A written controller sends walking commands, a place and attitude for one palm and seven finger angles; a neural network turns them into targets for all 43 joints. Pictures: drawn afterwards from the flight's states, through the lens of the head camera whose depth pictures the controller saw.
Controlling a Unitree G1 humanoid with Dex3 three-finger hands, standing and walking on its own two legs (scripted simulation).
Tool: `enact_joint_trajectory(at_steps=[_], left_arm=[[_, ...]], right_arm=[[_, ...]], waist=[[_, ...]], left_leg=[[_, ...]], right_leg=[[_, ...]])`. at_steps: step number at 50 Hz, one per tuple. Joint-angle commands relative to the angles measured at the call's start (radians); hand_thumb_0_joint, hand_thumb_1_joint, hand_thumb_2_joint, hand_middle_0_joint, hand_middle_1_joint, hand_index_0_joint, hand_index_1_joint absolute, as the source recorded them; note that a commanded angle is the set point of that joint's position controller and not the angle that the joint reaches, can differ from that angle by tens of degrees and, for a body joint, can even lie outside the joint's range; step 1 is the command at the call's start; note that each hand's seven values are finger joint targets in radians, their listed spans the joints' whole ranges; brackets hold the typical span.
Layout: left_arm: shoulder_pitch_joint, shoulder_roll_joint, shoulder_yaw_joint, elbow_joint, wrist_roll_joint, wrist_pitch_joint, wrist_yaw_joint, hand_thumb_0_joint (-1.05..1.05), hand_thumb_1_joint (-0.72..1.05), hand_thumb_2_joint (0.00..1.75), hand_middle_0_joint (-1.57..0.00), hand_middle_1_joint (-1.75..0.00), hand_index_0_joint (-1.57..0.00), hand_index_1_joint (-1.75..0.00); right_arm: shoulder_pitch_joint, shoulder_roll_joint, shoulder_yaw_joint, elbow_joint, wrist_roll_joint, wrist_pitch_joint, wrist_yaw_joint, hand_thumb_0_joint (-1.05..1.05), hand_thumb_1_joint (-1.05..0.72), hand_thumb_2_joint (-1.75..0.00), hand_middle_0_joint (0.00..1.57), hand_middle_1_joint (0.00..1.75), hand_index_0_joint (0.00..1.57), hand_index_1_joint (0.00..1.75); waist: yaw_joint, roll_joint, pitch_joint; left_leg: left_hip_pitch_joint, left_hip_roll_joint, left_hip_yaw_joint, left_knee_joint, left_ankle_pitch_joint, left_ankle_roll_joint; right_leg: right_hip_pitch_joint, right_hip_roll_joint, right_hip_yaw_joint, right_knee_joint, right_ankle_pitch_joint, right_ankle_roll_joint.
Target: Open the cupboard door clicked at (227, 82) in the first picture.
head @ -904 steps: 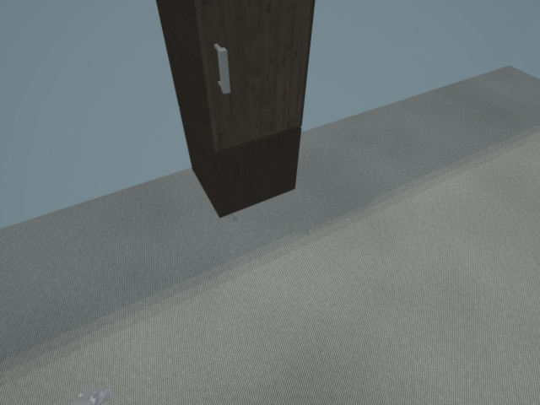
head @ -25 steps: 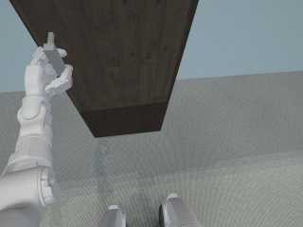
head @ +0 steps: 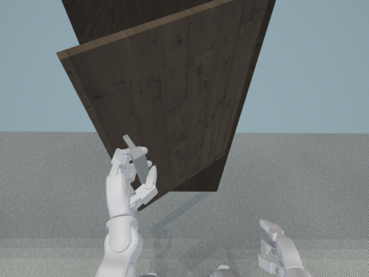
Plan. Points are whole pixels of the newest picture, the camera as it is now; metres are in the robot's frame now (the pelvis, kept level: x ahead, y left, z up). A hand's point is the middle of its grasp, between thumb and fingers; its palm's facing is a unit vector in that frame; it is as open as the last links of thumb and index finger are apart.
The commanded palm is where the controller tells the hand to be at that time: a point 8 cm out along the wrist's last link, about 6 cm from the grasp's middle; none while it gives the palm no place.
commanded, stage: pull the door open along its arc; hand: left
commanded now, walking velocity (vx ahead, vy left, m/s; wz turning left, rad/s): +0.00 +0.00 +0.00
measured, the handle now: (137, 162) +0.35 +0.12 +0.04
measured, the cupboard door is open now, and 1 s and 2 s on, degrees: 36 40 41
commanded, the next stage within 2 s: open thumb and fingers to let go in 0.24 s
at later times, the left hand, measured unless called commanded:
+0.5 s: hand (163, 192) +0.28 +0.06 +0.05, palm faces +0.46 -0.89 -0.04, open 7.1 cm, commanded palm +0.23 +0.10 +0.04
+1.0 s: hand (160, 188) +0.29 +0.07 +0.05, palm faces +0.41 -0.91 -0.02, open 14.1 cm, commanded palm +0.24 +0.10 +0.04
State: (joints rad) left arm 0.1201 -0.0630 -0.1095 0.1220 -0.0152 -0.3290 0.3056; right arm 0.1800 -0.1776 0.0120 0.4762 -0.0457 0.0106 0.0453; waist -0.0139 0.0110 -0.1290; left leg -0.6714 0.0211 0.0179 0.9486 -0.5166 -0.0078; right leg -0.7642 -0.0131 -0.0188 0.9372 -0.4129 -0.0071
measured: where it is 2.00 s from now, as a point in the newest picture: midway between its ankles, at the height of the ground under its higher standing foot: outside the picture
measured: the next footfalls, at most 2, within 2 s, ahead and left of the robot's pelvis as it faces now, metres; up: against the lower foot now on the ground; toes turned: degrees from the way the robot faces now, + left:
none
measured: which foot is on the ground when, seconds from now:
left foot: down 0.00-1.00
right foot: down 0.00-1.00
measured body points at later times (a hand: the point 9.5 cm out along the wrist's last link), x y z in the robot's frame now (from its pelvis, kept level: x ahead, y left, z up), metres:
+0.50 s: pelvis -0.01 -0.05 -0.01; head +0.05 -0.07 +0.44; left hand +0.25 +0.10 +0.05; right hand +0.18 -0.27 -0.12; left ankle -0.03 +0.12 -0.68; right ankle +0.02 -0.12 -0.68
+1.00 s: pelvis -0.03 -0.02 -0.01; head +0.01 -0.03 +0.44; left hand +0.26 +0.11 +0.05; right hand +0.15 -0.23 -0.11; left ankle -0.03 +0.12 -0.68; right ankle +0.02 -0.12 -0.68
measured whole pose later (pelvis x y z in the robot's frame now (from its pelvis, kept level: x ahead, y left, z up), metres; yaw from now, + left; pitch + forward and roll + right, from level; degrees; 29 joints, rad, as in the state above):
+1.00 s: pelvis -0.03 -0.02 -0.01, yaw +3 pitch +12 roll +1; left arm -0.05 -0.12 -0.17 0.29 0.10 -0.30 0.60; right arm 0.19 -0.19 0.00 0.59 -0.09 -0.06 -0.01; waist 0.00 0.03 -0.13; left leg -0.73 0.00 -0.03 1.00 -0.48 -0.03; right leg -0.80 -0.03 -0.07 0.99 -0.40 -0.03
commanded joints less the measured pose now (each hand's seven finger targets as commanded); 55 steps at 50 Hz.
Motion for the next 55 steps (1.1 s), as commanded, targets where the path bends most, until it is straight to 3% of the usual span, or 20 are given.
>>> enact_joint_trajectory(at_steps=[1, 4, 7, 10, 11, 14, 16, 17, 19, 22, 26, 29, 35, 37, 39, 43, 44, 45, 51, 55], left_arm=[[0.062, 0.058, 0.1, -0.284, 0.047, -0.057, 0.192, 0.0, 0.9, 0.9, -0.4, -1.35, -0.4, -1.35], [0.081, 0.011, 0.046, -0.304, 0.107, -0.028, 0.261, 0.0, 0.9, 0.9, -0.4, -1.35, -0.4, -1.35], [0.14, -0.052, -0.023, -0.304, 0.154, 0.0, 0.282, 0.0, 0.9, 0.9, -0.4, -1.35, -0.4, -1.35], [0.115, -0.096, -0.081, -0.334, 0.132, 0.01, 0.27, 0.0, 0.9, 0.9, -0.4, -1.35, -0.4, -1.35], [0.105, -0.135, -0.125, -0.341, 0.123, 0.013, 0.262, 0.0, 0.9, 0.9, -0.4, -1.35, -0.4, -1.35], [0.09, -0.157, -0.168, -0.348, 0.128, 0.007, 0.259, 0.0, 0.9, 0.9, -0.4, -1.35, -0.4, -1.35], [0.011, -0.112, -0.137, -0.315, 0.144, 0.003, 0.268, 0.0, 0.9, 0.9, -0.4, -1.35, -0.4, -1.35], [-0.095, -0.067, -0.097, -0.3, 0.148, -0.007, 0.278, 0.0, 0.9, 0.9, -0.4, -1.35, -0.4, -1.35], [-0.112, -0.066, -0.086, -0.261, 0.152, -0.021, 0.28, 0.0, 0.76, 0.84, -0.39, -1.34, -0.39, -1.34], [-0.084, -0.04, -0.053, -0.236, 0.133, -0.036, 0.261, 0.0, 0.55, 0.75, -0.38, -1.31, -0.38, -1.31], [-0.148, -0.032, -0.054, -0.234, 0.114, -0.043, 0.23, 0.0, 0.27, 0.63, -0.35, -1.28, -0.35, -1.28], [-0.18, -0.043, -0.058, -0.206, 0.11, -0.05, 0.221, 0.0, 0.06, 0.54, -0.34, -1.26, -0.34, -1.26], [-0.284, -0.055, -0.052, -0.122, 0.105, -0.06, 0.239, 0.0, -0.36, 0.36, -0.31, -1.22, -0.31, -1.22], [-0.295, -0.062, -0.053, -0.107, 0.109, -0.057, 0.249, 0.0, -0.5, 0.3, -0.3, -1.2, -0.3, -1.2], [-0.313, -0.058, -0.047, -0.093, 0.114, -0.052, 0.259, 0.0, -0.5, 0.3, -0.3, -1.2, -0.3, -1.2], [-0.37, -0.079, -0.059, -0.051, 0.127, -0.041, 0.283, 0.0, -0.5, 0.3, -0.27, -1.0, -0.27, -1.0], [-0.4, -0.085, -0.065, -0.061, 0.13, -0.043, 0.29, 0.0, -0.5, 0.3, -0.26, -0.95, -0.26, -0.95], [-0.382, -0.09, -0.065, -0.046, 0.135, -0.042, 0.295, 0.0, -0.5, 0.3, -0.25, -0.9, -0.25, -0.9], [-0.468, -0.128, -0.103, -0.034, 0.154, -0.038, 0.323, 0.0, -0.5, 0.3, -0.2, -0.6, -0.2, -0.6], [-0.47, -0.137, -0.098, -0.011, 0.148, -0.021, 0.343, 0.0, -0.5, 0.3, -0.17, -0.4, -0.17, -0.4]], right_arm=[[-0.013, -0.085, -0.04, -0.124, -0.009, -0.026, -0.019, 0.0, -0.9, -0.9, 0.2, 0.3, 0.2, 0.3], [-0.03, -0.068, -0.036, -0.114, -0.023, -0.028, -0.024, 0.0, -0.9, -0.9, 0.2, 0.3, 0.2, 0.3], [-0.039, -0.056, -0.034, -0.11, -0.036, -0.038, -0.028, 0.0, -0.9, -0.9, 0.2, 0.3, 0.2, 0.3], [-0.051, -0.059, -0.035, -0.101, -0.031, -0.053, -0.034, 0.0, -0.9, -0.9, 0.2, 0.3, 0.2, 0.3], [-0.054, -0.061, -0.034, -0.102, -0.031, -0.061, -0.035, 0.0, -0.9, -0.9, 0.2, 0.3, 0.2, 0.3], [-0.056, -0.062, -0.034, -0.089, -0.034, -0.084, -0.034, 0.0, -0.9, -0.9, 0.2, 0.3, 0.2, 0.3], [-0.046, -0.069, -0.035, -0.071, -0.038, -0.095, -0.042, 0.0, -0.9, -0.9, 0.2, 0.3, 0.2, 0.3], [-0.045, -0.077, -0.037, -0.054, -0.041, -0.094, -0.048, 0.0, -0.9, -0.9, 0.2, 0.3, 0.2, 0.3], [-0.045, -0.071, -0.039, -0.043, -0.044, -0.102, -0.054, 0.0, -0.9, -0.9, 0.2, 0.3, 0.2, 0.3], [-0.039, -0.076, -0.048, -0.04, -0.039, -0.107, -0.062, 0.0, -0.9, -0.9, 0.2, 0.3, 0.2, 0.3], [-0.04, -0.084, -0.053, -0.038, -0.033, -0.11, -0.071, 0.0, -0.9, -0.9, 0.2, 0.3, 0.2, 0.3], [-0.049, -0.086, -0.053, -0.037, -0.03, -0.11, -0.074, 0.0, -0.9, -0.9, 0.2, 0.3, 0.2, 0.3], [-0.06, -0.091, -0.05, -0.032, -0.03, -0.122, -0.073, 0.0, -0.9, -0.9, 0.2, 0.3, 0.2, 0.3], [-0.059, -0.091, -0.05, -0.036, -0.032, -0.123, -0.07, 0.0, -0.9, -0.9, 0.2, 0.3, 0.2, 0.3], [-0.061, -0.092, -0.048, -0.038, -0.032, -0.119, -0.068, 0.0, -0.9, -0.9, 0.2, 0.3, 0.2, 0.3], [-0.069, -0.095, -0.044, -0.038, -0.032, -0.113, -0.066, 0.0, -0.9, -0.9, 0.2, 0.3, 0.2, 0.3], [-0.066, -0.095, -0.045, -0.038, -0.035, -0.115, -0.067, 0.0, -0.9, -0.9, 0.2, 0.3, 0.2, 0.3], [-0.067, -0.095, -0.047, -0.039, -0.035, -0.114, -0.066, 0.0, -0.9, -0.9, 0.2, 0.3, 0.2, 0.3], [-0.072, -0.1, -0.042, -0.032, -0.039, -0.113, -0.059, 0.0, -0.9, -0.9, 0.2, 0.3, 0.2, 0.3], [-0.076, -0.097, -0.04, -0.026, -0.043, -0.106, -0.057, 0.0, -0.9, -0.9, 0.2, 0.3, 0.2, 0.3]], waist=[[0.065, -0.07, -0.245], [0.062, -0.041, -0.257], [0.05, -0.085, -0.274], [0.021, -0.096, -0.252], [0.004, -0.125, -0.239], [-0.005, -0.107, -0.252], [-0.016, -0.105, -0.227], [-0.022, -0.098, -0.224], [-0.017, -0.099, -0.23], [0.001, -0.147, -0.291], [-0.005, -0.144, -0.297], [-0.005, -0.145, -0.263], [-0.008, -0.131, -0.227], [-0.002, -0.125, -0.243], [0.002, -0.109, -0.249], [-0.003, -0.116, -0.212], [-0.006, -0.123, -0.239], [0.001, -0.114, -0.231], [-0.012, -0.066, -0.239], [-0.002, -0.064, -0.262]], left_leg=[[-0.007, -0.04, 0.0, -0.114, 0.346, -0.002], [-0.004, -0.045, 0.002, -0.097, 0.346, -0.005], [-0.009, -0.046, -0.002, -0.078, 0.36, -0.005], [-0.003, -0.046, -0.009, -0.076, 0.312, -0.006], [-0.006, -0.046, -0.016, -0.07, 0.301, -0.004], [-0.01, -0.046, -0.025, -0.054, 0.29, -0.005], [-0.034, -0.047, -0.032, -0.041, 0.272, -0.004], [-0.053, -0.048, -0.034, -0.031, 0.247, -0.005], [-0.069, -0.051, -0.035, -0.019, 0.224, -0.004], [-0.095, -0.056, -0.034, -0.02, 0.214, -0.005], [-0.095, -0.057, -0.032, -0.028, 0.196, 0.001], [-0.09, -0.056, -0.03, -0.039, 0.172, 0.005], [-0.087, -0.057, -0.026, -0.044, 0.125, 0.012], [-0.078, -0.058, -0.024, -0.05, 0.139, 0.014], [-0.074, -0.059, -0.018, -0.055, 0.135, 0.013], [-0.067, -0.058, -0.022, -0.073, 0.115, 0.015], [-0.058, -0.057, -0.022, -0.072, 0.119, 0.016], [-0.053, -0.053, -0.023, -0.079, 0.123, 0.015], [-0.024, -0.046, -0.035, -0.09, 0.134, 0.012], [-0.019, -0.046, -0.034, -0.094, 0.149, 0.008]], right_leg=[[0.361, 0.008, -0.014, -0.089, 0.384, -0.029], [0.359, 0.004, -0.002, -0.085, 0.404, -0.028], [0.374, 0.0, -0.003, -0.087, 0.461, -0.025], [0.377, -0.014, 0.014, -0.118, 0.466, -0.009], [0.374, -0.017, 0.019, -0.13, 0.467, -0.005], [0.366, -0.032, 0.035, -0.128, 0.484, 0.005], [0.336, -0.039, 0.05, -0.13, 0.461, 0.007], [0.315, -0.046, 0.066, -0.131, 0.41, 0.009], [0.31, -0.056, 0.09, -0.143, 0.356, 0.013], [0.38, -0.07, 0.123, -0.152, 0.374, 0.02], [0.383, -0.076, 0.136, -0.173, 0.327, 0.021], [0.347, -0.071, 0.125, -0.184, 0.235, 0.017], [0.273, -0.058, 0.105, -0.198, 0.059, 0.005], [0.275, -0.05, 0.089, -0.187, 0.064, -0.001], [0.27, -0.046, 0.082, -0.185, 0.052, -0.004], [0.23, -0.033, 0.047, -0.179, 0.007, -0.012], [0.231, -0.03, 0.039, -0.169, 0.015, -0.011], [0.222, -0.024, 0.026, -0.162, 0.021, -0.016], [0.175, -0.008, -0.021, -0.118, 0.044, -0.025], [0.179, -0.001, -0.034, -0.106, 0.06, -0.029]])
